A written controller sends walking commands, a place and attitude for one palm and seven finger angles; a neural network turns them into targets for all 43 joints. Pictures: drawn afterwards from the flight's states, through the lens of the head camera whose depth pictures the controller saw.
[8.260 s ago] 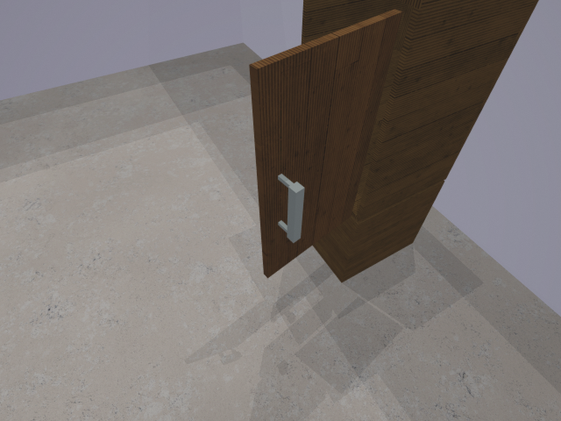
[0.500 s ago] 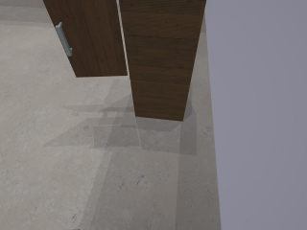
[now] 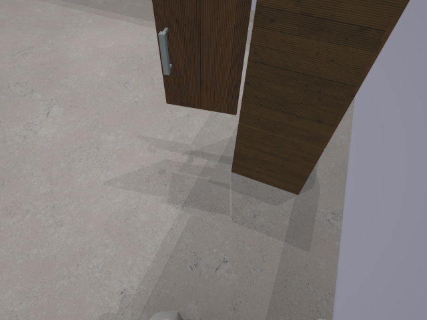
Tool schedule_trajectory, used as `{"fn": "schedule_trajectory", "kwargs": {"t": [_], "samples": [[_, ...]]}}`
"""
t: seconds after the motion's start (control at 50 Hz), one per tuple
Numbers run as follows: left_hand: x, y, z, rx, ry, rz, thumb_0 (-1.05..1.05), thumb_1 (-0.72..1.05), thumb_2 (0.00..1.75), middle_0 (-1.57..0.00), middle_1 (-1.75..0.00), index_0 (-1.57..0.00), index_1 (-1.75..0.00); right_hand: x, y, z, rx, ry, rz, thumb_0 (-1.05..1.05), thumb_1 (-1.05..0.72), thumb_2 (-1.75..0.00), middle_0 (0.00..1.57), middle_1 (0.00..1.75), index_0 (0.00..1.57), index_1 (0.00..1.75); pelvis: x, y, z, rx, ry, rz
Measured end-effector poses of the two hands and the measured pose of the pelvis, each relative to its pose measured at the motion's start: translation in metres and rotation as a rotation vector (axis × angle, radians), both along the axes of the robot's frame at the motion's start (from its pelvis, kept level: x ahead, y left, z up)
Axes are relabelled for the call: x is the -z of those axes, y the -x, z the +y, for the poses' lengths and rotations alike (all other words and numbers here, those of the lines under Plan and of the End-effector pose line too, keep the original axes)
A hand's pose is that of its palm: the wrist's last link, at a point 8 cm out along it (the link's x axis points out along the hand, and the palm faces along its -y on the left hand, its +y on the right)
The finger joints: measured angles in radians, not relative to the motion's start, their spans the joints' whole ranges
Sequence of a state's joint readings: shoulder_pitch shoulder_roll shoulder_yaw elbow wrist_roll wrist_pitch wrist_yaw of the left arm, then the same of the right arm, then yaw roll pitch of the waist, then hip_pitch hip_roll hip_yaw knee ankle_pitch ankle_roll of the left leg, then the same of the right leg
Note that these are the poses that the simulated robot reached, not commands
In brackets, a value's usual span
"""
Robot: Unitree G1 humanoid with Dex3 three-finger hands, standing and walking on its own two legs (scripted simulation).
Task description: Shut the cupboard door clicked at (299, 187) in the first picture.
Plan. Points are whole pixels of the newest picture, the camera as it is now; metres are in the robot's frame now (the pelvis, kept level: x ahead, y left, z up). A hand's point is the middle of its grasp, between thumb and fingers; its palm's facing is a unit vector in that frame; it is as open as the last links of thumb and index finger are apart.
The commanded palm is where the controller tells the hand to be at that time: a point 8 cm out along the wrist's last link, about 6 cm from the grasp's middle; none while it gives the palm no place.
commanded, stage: take the last steps up to it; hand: left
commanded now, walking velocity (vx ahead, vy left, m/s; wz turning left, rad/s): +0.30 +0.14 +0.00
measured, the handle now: (166, 51) +0.99 +0.32 -0.06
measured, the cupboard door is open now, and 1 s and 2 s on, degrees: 100 100 100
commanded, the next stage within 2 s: come to a stop and stand still in 1.14 s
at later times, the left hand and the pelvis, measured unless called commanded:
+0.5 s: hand (151, 230) +0.32 +0.20 -0.15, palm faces -0.05 -0.97 -0.23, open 7.4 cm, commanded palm none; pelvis +0.17 +0.02 -0.01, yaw -2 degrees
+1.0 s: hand (127, 256) +0.26 +0.25 -0.18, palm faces +0.13 -0.98 -0.16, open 7.4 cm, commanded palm none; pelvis +0.36 +0.09 -0.01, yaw +1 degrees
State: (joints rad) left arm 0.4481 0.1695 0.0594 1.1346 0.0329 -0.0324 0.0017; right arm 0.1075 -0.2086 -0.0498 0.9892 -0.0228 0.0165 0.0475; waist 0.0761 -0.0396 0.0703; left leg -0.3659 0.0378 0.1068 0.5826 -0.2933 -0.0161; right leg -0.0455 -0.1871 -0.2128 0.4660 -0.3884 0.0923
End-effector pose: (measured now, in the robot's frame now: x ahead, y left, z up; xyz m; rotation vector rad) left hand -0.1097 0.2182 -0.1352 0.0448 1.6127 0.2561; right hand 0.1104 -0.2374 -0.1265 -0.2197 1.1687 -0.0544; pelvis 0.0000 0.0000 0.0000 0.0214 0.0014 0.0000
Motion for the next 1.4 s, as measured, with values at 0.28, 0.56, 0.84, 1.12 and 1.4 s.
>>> {"fn": "schedule_trajectory", "kwargs": {"t": [0.28,0.56,0.84,1.12,1.4], "samples": [[-0.007,-0.235,0.062,0.144,-0.043,-0.346,0.01,0.91,0.9,-0.19,-0.29,-0.19,-0.3,0.003,0.003,0.043,0.12,0.02,0.087,-0.02,-0.95,-0.9,0.2,0.3,0.2,0.3,-0.008,-0.08,0.042,0.014,-0.015,-0.009],[-0.02,-0.425,0.021,0.27,-0.062,-0.55,0.01,0.91,0.9,-0.2,-0.3,-0.2,-0.3,0.029,0.015,0.042,0.238,-0.076,0.42,0.0,-0.91,-0.9,0.2,0.3,0.2,0.3,0.005,-0.189,0.015,0.018,-0.016,-0.026],[-0.017,-0.354,0.049,0.065,-0.05,-0.169,0.0,0.94,0.9,-0.2,-0.3,-0.2,-0.3,0.005,-0.232,0.043,0.081,-0.037,0.109,0.01,-0.92,-0.9,0.2,0.3,0.2,0.3,-0.015,-0.29,0.038,-0.014,0.004,0.004],[0.016,-0.459,0.107,0.068,0.016,-0.126,0.01,0.91,0.9,-0.2,-0.3,-0.19,-0.3,0.001,-0.373,0.117,0.031,0.018,-0.046,0.0,-0.91,-0.9,0.2,0.3,0.2,0.3,0.002,-0.389,0.104,0.019,0.01,-0.009],[-0.01,-0.67,0.112,0.251,-0.08,-0.442,0.01,0.92,0.9,-0.19,-0.29,-0.19,-0.3,0.026,-0.324,0.114,0.209,-0.037,0.249,0.0,-0.92,-0.9,0.2,0.3,0.2,0.3,0.002,-0.466,0.096,0.042,-0.017,-0.004]]}}
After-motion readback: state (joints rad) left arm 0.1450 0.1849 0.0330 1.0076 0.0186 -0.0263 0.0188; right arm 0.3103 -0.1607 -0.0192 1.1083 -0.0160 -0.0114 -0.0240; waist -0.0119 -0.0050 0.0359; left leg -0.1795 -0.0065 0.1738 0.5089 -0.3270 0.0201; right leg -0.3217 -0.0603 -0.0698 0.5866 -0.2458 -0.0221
